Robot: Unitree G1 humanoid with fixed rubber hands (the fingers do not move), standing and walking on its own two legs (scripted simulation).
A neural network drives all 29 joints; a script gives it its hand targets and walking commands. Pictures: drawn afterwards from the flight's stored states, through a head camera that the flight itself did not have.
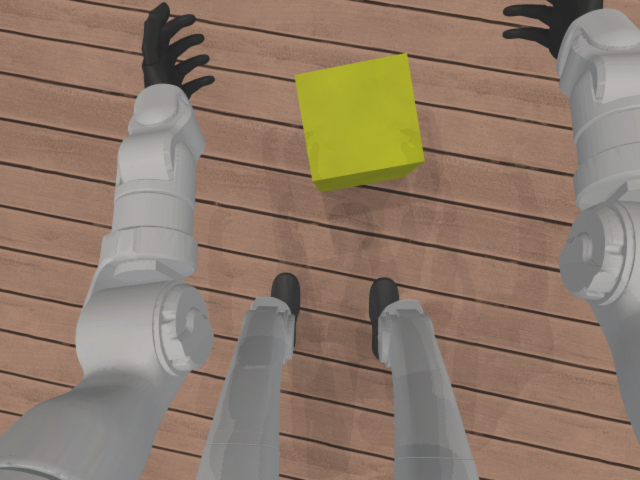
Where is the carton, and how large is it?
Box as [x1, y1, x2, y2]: [294, 53, 424, 191]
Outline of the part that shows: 406,53 294,75 312,180 320,191 403,177 424,160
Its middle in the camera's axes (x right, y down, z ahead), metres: +0.08 -0.23 +0.84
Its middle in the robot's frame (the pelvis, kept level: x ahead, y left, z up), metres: +0.56 -0.02 -0.54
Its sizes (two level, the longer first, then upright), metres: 0.210 0.200 0.250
